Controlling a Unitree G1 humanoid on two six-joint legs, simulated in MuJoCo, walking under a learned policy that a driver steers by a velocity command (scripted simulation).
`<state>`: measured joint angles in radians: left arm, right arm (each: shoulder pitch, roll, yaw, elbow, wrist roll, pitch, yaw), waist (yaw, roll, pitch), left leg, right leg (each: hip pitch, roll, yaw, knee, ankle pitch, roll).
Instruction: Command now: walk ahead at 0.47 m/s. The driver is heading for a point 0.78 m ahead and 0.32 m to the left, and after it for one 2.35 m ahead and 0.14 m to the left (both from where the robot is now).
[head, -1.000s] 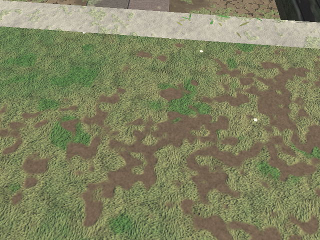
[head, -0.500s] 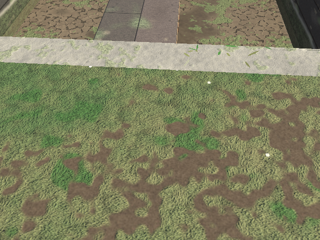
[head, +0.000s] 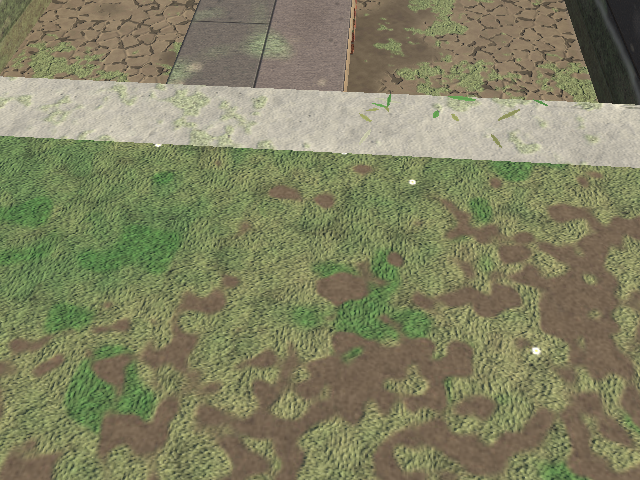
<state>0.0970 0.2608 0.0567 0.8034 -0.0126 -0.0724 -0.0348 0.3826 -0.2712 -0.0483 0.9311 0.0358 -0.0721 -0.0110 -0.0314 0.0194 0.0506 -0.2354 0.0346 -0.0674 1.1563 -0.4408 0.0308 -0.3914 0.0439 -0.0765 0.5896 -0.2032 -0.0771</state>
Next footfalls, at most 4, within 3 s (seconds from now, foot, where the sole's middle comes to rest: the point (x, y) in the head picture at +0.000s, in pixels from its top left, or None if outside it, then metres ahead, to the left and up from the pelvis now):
0.48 left None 0.37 0.17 -0.76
0.98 right None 0.46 -0.03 -0.76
1.38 left None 0.29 0.18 -0.76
1.72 right None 0.43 -0.01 -0.76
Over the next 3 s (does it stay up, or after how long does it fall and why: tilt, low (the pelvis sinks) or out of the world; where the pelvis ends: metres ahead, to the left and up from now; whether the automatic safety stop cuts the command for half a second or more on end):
stays up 0.67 0.34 0.01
